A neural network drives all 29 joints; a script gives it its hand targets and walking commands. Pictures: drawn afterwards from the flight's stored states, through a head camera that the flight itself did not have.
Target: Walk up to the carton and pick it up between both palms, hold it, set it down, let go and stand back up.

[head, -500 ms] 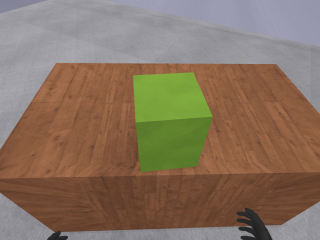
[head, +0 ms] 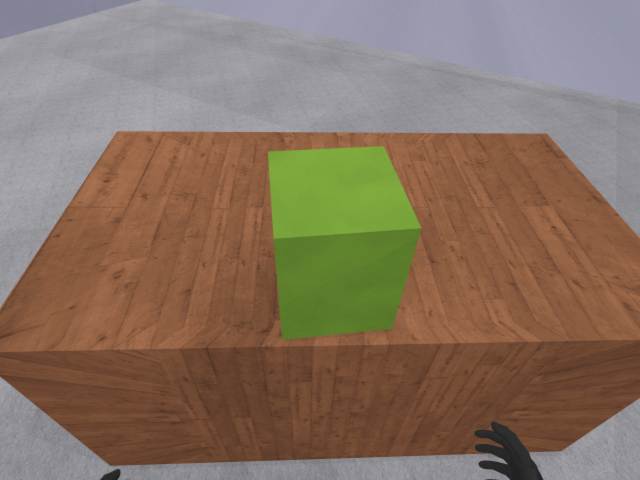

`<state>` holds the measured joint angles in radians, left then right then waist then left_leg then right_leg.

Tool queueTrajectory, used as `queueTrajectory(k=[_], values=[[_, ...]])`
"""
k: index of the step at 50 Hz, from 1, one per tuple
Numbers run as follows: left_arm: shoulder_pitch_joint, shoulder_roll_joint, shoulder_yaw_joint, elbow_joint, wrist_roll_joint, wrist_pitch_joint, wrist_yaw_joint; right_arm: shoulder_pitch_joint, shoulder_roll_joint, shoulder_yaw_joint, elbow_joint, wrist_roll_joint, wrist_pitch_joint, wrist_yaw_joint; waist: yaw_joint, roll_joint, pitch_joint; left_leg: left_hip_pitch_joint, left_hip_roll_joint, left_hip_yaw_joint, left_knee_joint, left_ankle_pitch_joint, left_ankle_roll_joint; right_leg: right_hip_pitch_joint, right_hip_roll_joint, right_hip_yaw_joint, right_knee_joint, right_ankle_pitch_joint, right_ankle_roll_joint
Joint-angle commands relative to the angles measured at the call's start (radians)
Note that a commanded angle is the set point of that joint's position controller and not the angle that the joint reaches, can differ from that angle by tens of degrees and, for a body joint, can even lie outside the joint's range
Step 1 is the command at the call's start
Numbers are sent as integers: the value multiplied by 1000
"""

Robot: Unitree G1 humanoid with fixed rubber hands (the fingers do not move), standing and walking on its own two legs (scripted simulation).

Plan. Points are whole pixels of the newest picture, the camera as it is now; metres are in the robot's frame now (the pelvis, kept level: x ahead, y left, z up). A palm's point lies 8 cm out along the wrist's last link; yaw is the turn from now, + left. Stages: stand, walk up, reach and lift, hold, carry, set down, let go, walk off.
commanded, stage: stand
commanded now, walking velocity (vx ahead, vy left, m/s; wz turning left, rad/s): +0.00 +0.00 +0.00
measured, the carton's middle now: (332, 243) +0.51 -0.04 +0.00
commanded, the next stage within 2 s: none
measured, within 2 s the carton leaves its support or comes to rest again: neither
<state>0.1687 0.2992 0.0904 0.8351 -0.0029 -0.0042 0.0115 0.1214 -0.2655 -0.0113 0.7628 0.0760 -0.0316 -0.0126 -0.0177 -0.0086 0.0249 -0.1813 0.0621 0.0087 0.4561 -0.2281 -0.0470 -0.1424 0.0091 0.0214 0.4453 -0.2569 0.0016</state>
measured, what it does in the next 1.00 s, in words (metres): stands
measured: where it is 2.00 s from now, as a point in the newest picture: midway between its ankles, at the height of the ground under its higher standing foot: outside the picture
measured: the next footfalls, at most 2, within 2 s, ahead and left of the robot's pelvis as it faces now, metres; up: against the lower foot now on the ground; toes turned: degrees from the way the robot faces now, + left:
none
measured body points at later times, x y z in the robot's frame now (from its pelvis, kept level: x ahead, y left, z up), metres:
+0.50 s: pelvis -0.01 +0.00 +0.00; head -0.02 +0.01 +0.45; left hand +0.12 +0.29 -0.11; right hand +0.15 -0.26 -0.09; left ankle +0.01 +0.15 -0.74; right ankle -0.01 -0.12 -0.74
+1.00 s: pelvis -0.01 +0.00 +0.00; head -0.02 +0.01 +0.45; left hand +0.11 +0.29 -0.12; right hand +0.14 -0.26 -0.09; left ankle +0.01 +0.15 -0.74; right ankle -0.01 -0.12 -0.74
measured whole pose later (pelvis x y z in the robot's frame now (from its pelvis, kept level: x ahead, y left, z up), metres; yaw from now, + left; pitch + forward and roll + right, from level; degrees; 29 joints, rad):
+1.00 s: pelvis -0.01 +0.00 +0.00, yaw +0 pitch -4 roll +0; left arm 0.17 0.30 0.08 0.90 0.00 -0.01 0.01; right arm 0.12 -0.27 -0.01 0.81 0.08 -0.03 -0.01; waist -0.02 -0.01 0.02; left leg -0.18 0.06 0.01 0.46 -0.21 -0.05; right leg -0.14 0.01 0.02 0.45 -0.24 0.00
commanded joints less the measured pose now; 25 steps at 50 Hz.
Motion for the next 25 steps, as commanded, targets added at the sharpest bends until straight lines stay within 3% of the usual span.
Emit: queueTrajectory(k=[1,3,4,6,7,8,9,10,11,13,14,15,16,22,23,24,25], values=[[-27,215,17,-30,32,-42,-22,-6,-257,-73,4,-124,-10,-2,13,72,-42,21,54,-60,-71,123,68,-7,-120,80,-100,188,-39],[-33,214,22,-29,34,-41,-23,1,-260,-65,20,-129,-11,0,17,100,-31,37,59,-59,-78,81,74,-42,-119,85,-104,145,-35],[-28,232,26,-23,32,-36,-23,5,-271,-71,15,-122,-14,0,3,116,-32,14,60,-67,-86,50,73,-29,-114,91,-111,136,-40],[-33,223,20,-20,34,-43,-22,7,-248,-64,17,-121,-12,4,-3,84,-23,25,63,-65,-80,98,69,-26,-118,81,-115,157,-42],[-28,225,18,-17,30,-46,-22,11,-269,-70,23,-120,-11,2,15,109,-46,17,73,-75,-94,101,79,8,-128,86,-113,173,-44],[-49,232,26,-24,32,-48,-20,-4,-271,-75,21,-120,-10,-1,9,89,-45,14,65,-72,-105,79,74,11,-121,86,-95,189,-39],[-49,220,20,-20,26,-46,-20,8,-272,-72,20,-119,-15,-3,4,136,-45,16,63,-68,-94,114,74,15,-130,102,-110,196,-41],[-35,222,21,-9,23,-46,-18,0,-275,-71,32,-124,-16,-6,6,90,-68,53,65,-75,-89,138,75,5,-123,90,-93,214,-38],[-50,216,27,-23,28,-44,-23,5,-282,-75,20,-121,-18,-7,5,110,-57,39,71,-67,-75,164,75,3,-126,89,-90,240,-41],[-39,224,21,-10,30,-43,-26,-4,-278,-70,32,-119,-16,-3,9,94,-72,39,71,-63,-68,153,69,14,-120,76,-97,232,-36],[-20,222,20,-5,25,-44,-23,3,-263,-71,23,-117,-16,-1,4,122,-68,49,72,-59,-70,168,75,3,-130,86,-94,245,-38],[-35,231,22,-5,21,-45,-25,-7,-254,-67,24,-119,-19,-3,3,92,-63,40,69,-69,-75,159,68,-4,-122,81,-92,210,-37],[-36,212,19,-1,27,-45,-25,-2,-271,-68,33,-122,-18,-3,12,114,-38,17,64,-66,-80,151,68,0,-126,83,-103,211,-38],[-41,238,21,-1,27,-47,-20,17,-254,-65,43,-116,-13,1,5,119,-51,31,69,-57,-74,143,74,10,-128,92,-100,243,-43],[-30,213,14,9,22,-45,-24,-3,-274,-66,38,-122,-19,-3,8,72,-45,31,66,-65,-77,131,74,1,-125,80,-94,236,-41],[-42,218,17,10,23,-44,-26,-11,-278,-67,35,-128,-21,-6,7,119,-55,20,66,-54,-87,123,76,9,-126,86,-100,217,-34],[-60,227,20,9,28,-46,-28,18,-271,-70,44,-122,-18,-5,6,111,-53,21,66,-58,-86,133,71,9,-122,86,-89,192,-42]])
